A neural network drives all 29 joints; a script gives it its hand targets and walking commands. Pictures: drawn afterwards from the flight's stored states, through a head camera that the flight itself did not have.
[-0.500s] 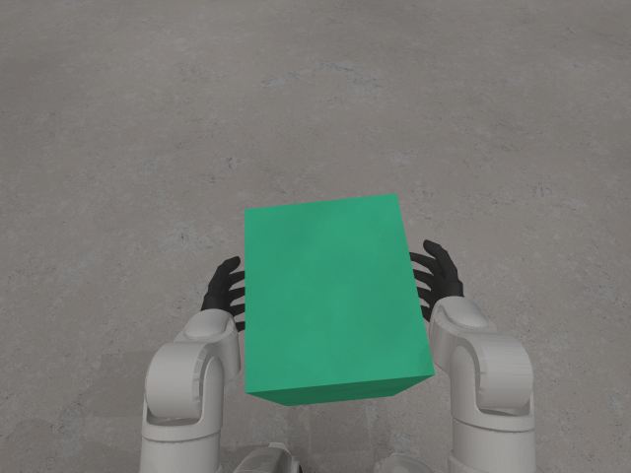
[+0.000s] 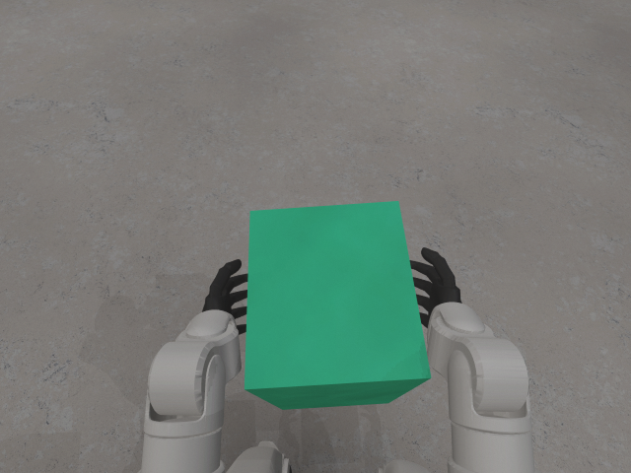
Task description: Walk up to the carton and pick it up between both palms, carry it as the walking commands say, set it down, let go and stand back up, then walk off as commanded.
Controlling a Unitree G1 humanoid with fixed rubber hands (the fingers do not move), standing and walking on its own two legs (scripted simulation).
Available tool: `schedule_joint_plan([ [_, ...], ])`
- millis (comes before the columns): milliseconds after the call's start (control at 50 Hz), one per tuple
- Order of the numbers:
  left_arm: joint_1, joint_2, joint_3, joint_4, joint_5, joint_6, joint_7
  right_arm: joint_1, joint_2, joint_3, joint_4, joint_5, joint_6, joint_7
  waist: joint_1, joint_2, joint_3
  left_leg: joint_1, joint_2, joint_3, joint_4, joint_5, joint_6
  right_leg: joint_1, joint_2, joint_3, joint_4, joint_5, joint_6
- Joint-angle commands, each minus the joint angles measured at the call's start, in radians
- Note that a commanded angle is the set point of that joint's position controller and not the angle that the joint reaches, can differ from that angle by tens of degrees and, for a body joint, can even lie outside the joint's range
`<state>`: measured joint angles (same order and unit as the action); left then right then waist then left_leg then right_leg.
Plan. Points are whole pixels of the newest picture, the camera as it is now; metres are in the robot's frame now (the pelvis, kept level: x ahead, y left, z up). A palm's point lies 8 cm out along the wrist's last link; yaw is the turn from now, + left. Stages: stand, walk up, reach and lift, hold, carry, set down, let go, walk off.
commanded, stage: carry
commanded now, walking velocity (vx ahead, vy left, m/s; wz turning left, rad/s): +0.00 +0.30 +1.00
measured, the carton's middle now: (330, 323) +0.30 +0.00 -0.01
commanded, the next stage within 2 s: none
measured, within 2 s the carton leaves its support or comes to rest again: neither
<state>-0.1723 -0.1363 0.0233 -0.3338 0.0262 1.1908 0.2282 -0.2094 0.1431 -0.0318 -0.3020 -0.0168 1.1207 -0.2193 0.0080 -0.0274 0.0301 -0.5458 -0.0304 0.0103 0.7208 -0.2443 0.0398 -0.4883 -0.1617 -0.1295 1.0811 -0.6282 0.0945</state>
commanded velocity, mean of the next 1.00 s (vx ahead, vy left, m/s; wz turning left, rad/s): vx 0.00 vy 0.30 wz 1.00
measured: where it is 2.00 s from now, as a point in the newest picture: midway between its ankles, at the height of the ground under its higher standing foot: outside the picture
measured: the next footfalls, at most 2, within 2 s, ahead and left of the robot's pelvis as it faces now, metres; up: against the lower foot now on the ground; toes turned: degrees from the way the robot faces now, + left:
right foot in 0.08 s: +0.06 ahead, -0.08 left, +0.00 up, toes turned -5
left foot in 0.36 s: +0.04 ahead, +0.36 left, +0.00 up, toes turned +29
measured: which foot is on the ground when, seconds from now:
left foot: down 0.00-0.10, up 0.12-0.34, down 0.36-0.56, up 0.58-0.84, down 0.86-1.00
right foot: up 0.00-0.06, down 0.08-0.36, up 0.38-0.54, down 0.56-0.88, up 0.90-1.00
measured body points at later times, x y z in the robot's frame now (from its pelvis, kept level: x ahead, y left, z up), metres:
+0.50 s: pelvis +0.00 +0.20 +0.00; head +0.03 +0.22 +0.45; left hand +0.18 +0.45 +0.06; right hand +0.31 +0.23 +0.07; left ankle +0.00 +0.34 -0.71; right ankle +0.00 +0.05 -0.68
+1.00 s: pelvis -0.08 +0.39 +0.01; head -0.06 +0.43 +0.46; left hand -0.03 +0.70 +0.06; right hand +0.19 +0.56 +0.08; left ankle -0.13 +0.50 -0.71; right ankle -0.02 +0.22 -0.65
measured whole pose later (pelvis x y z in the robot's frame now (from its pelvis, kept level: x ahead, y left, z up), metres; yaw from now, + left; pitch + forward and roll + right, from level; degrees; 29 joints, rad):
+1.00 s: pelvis -0.08 +0.39 +0.01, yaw +57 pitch +4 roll +0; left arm -0.13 -0.13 0.03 -0.41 0.01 1.23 0.23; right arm -0.17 0.14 0.02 -0.36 0.00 1.16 -0.24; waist -0.04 -0.04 0.00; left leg -0.50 -0.01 0.04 0.64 -0.22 0.03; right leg -0.39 -0.19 -0.13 1.08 -0.69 0.12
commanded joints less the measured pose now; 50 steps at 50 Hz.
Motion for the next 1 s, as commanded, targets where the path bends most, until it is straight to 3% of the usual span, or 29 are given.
schedule_joint_plan([
  [0,-0.544,-1.035,-0.646,-0.301,-0.353,-0.126,-0.155,-0.218,1.005,0.519,-0.144,0.239,-0.036,0.180,-0.025,0.254,-0.573,0.469,0.170,-0.256,-0.237,0.805,0.069,0.112,0.110,-0.020,-0.323,0.079,-0.067],
  [20,-0.521,-1.047,-0.630,-0.272,-0.346,-0.123,-0.158,-0.272,0.984,0.522,-0.183,0.236,-0.037,0.171,-0.014,0.276,-0.548,0.295,0.145,-0.206,-0.245,0.680,0.030,0.284,0.098,-0.011,-0.460,0.129,-0.091],
  [40,-0.473,-1.054,-0.613,-0.267,-0.344,-0.138,-0.169,-0.318,1.007,0.579,-0.225,0.253,-0.048,0.172,0.015,0.132,-0.553,0.097,0.086,-0.134,-0.215,0.444,-0.033,0.519,-0.015,0.045,-0.642,0.293,-0.141],
  [80,-0.498,-1.054,-0.575,-0.291,-0.349,-0.154,-0.183,-0.339,0.998,0.593,-0.267,0.243,-0.046,0.167,0.006,-0.414,-0.526,-0.259,0.011,-0.016,0.374,-0.234,-0.064,0.718,-0.528,0.442,-0.744,0.832,-0.337],
  [100,-0.400,-1.037,-0.548,-0.245,-0.315,-0.150,-0.176,-0.353,0.939,0.613,-0.304,0.241,-0.040,0.166,0.005,-0.329,-0.523,-0.287,0.101,-0.127,0.483,-0.243,-0.056,0.686,-0.538,0.428,-0.702,0.966,-0.337],
  [140,-0.413,-1.009,-0.515,-0.262,-0.303,-0.151,-0.169,-0.364,0.976,0.632,-0.298,0.289,-0.035,0.168,-0.013,-0.172,-0.443,-0.273,0.159,-0.100,0.414,-0.166,-0.046,0.673,-0.420,0.164,-0.625,1.122,-0.226],
  [220,-0.374,-0.956,-0.534,-0.277,-0.282,-0.117,-0.159,-0.281,0.972,0.630,-0.277,0.303,-0.018,0.158,-0.015,-0.188,-0.385,-0.035,0.038,0.133,0.095,-0.152,-0.064,0.539,-0.285,-0.133,-0.571,1.107,-0.093],
  [280,-0.360,-0.924,-0.552,-0.329,-0.258,-0.113,-0.149,-0.203,0.983,0.630,-0.236,0.310,0.002,0.174,-0.023,-0.242,-0.397,0.106,0.042,0.163,-0.192,-0.114,-0.050,0.541,-0.294,-0.172,-0.427,1.041,-0.063],
  [320,-0.300,-0.877,-0.521,-0.271,-0.219,-0.087,-0.134,-0.168,0.943,0.599,-0.180,0.292,0.026,0.170,-0.054,-0.065,-0.432,0.333,-0.028,0.178,-0.329,0.094,-0.041,0.369,-0.202,-0.209,-0.166,0.760,-0.026],
  [340,-0.313,-0.861,-0.524,-0.269,-0.230,-0.073,-0.135,-0.145,0.933,0.577,-0.132,0.271,0.037,0.167,-0.048,0.123,-0.382,0.449,0.122,-0.053,-0.292,0.440,0.008,0.093,-0.125,-0.170,-0.039,0.106,-0.011],
  [360,-0.283,-0.825,-0.492,-0.232,-0.222,-0.064,-0.143,-0.188,0.909,0.604,-0.165,0.273,0.035,0.157,-0.031,0.262,-0.441,0.578,0.318,-0.305,-0.182,1.106,0.074,-0.103,0.003,-0.155,0.172,-0.253,0.029],
  [380,-0.328,-0.858,-0.540,-0.276,-0.270,-0.063,-0.137,-0.145,0.903,0.562,-0.158,0.267,0.038,0.159,-0.035,0.319,-0.472,0.574,0.281,-0.270,-0.140,1.264,0.104,-0.109,0.041,-0.057,0.157,-0.269,0.010],
  [420,-0.367,-0.952,-0.571,-0.258,-0.278,-0.062,-0.157,-0.248,0.992,0.605,-0.219,0.288,0.024,0.164,-0.025,0.266,-0.458,0.486,0.209,-0.134,-0.115,1.036,0.079,-0.012,0.046,-0.041,-0.094,-0.046,-0.004],
  [500,-0.524,-1.014,-0.622,-0.323,-0.351,-0.089,-0.168,-0.325,1.022,0.568,-0.218,0.289,-0.010,0.176,-0.014,0.338,-0.527,0.280,0.170,-0.122,-0.122,0.870,0.062,0.269,0.050,0.002,-0.366,0.100,-0.072],
  [520,-0.498,-1.037,-0.615,-0.309,-0.364,-0.089,-0.175,-0.307,1.026,0.559,-0.214,0.272,-0.007,0.171,0.016,0.225,-0.546,0.040,0.106,-0.077,-0.061,0.538,0.002,0.494,-0.053,0.095,-0.587,0.337,-0.130],
  [540,-0.487,-1.037,-0.593,-0.297,-0.358,-0.097,-0.176,-0.281,1.023,0.549,-0.199,0.246,-0.002,0.164,0.019,-0.146,-0.539,-0.160,0.027,0.015,0.166,0.014,-0.029,0.678,-0.315,0.300,-0.730,0.703,-0.220],
  [560,-0.436,-1.016,-0.553,-0.274,-0.341,-0.104,-0.179,-0.323,1.005,0.591,-0.256,0.257,-0.011,0.164,-0.007,-0.338,-0.529,-0.334,0.041,0.021,0.403,-0.295,-0.058,0.780,-0.513,0.432,-0.683,1.051,-0.317],
  [580,-0.440,-1.029,-0.537,-0.279,-0.331,-0.114,-0.176,-0.347,0.987,0.612,-0.287,0.260,-0.004,0.169,-0.005,-0.287,-0.504,-0.351,0.136,-0.117,0.485,-0.254,-0.050,0.711,-0.521,0.421,-0.688,1.102,-0.336],
  [620,-0.477,-1.014,-0.495,-0.342,-0.335,-0.135,-0.174,-0.404,1.024,0.647,-0.311,0.327,-0.019,0.172,-0.023,-0.178,-0.445,-0.308,0.179,-0.103,0.434,-0.218,-0.042,0.735,-0.453,0.207,-0.601,1.218,-0.254],
  [640,-0.506,-1.023,-0.511,-0.378,-0.349,-0.141,-0.176,-0.423,1.012,0.656,-0.371,0.340,-0.033,0.171,-0.034,-0.240,-0.413,-0.283,0.175,-0.054,0.329,-0.156,-0.048,0.726,-0.390,0.086,-0.558,1.227,-0.197],
  [660,-0.526,-0.996,-0.534,-0.433,-0.363,-0.146,-0.177,-0.353,1.013,0.636,-0.344,0.333,-0.039,0.168,-0.035,-0.179,-0.425,-0.210,0.128,0.007,0.233,-0.122,-0.054,0.696,-0.322,-0.023,-0.533,1.177,-0.133],
  [720,-0.327,-0.939,-0.474,-0.295,-0.292,-0.105,-0.166,-0.322,0.957,0.642,-0.352,0.317,-0.021,0.148,-0.033,-0.208,-0.399,0.001,0.036,0.161,0.070,-0.054,-0.062,0.566,-0.256,-0.160,-0.549,1.106,-0.051],
  [800,-0.304,-0.858,-0.478,-0.353,-0.270,-0.078,-0.144,-0.180,0.952,0.594,-0.208,0.287,0.038,0.149,-0.038,-0.222,-0.414,0.136,-0.033,0.240,-0.241,0.028,-0.068,0.594,-0.230,-0.199,-0.315,1.193,-0.031],
  [820,-0.290,-0.840,-0.485,-0.356,-0.262,-0.073,-0.140,-0.163,0.960,0.600,-0.195,0.293,0.043,0.151,-0.055,-0.123,-0.440,0.229,-0.051,0.240,-0.384,0.146,-0.058,0.572,-0.195,-0.223,-0.199,1.110,-0.012],
  [840,-0.302,-0.846,-0.479,-0.345,-0.257,-0.067,-0.138,-0.158,0.965,0.594,-0.168,0.282,0.052,0.153,-0.070,-0.080,-0.484,0.433,0.059,0.064,-0.326,0.463,-0.006,0.350,-0.128,-0.185,-0.032,0.597,0.014],
  [860,-0.266,-0.863,-0.472,-0.276,-0.249,-0.048,-0.139,-0.161,0.925,0.582,-0.160,0.268,0.063,0.146,-0.037,0.176,-0.468,0.558,0.273,-0.214,-0.191,1.098,0.060,0.055,-0.019,-0.169,0.125,-0.106,0.044],
  [880,-0.330,-0.860,-0.512,-0.357,-0.302,-0.047,-0.140,-0.149,0.930,0.544,-0.176,0.277,0.050,0.146,-0.043,0.379,-0.467,0.635,0.251,-0.252,-0.133,1.379,0.128,-0.076,0.062,-0.071,0.124,-0.228,0.039],
  [920,-0.367,-0.969,-0.562,-0.283,-0.287,-0.037,-0.142,-0.247,1.000,0.576,-0.198,0.305,0.044,0.162,-0.035,0.288,-0.448,0.607,0.206,-0.154,-0.104,1.238,0.091,-0.073,0.056,-0.034,0.047,-0.125,0.026],
  [980,-0.484,-1.024,-0.618,-0.370,-0.365,-0.056,-0.146,-0.199,1.022,0.509,-0.155,0.281,0.028,0.171,-0.035,0.347,-0.544,0.580,0.178,-0.137,-0.165,1.044,0.096,-0.020,0.074,-0.005,-0.083,0.013,0.003],
])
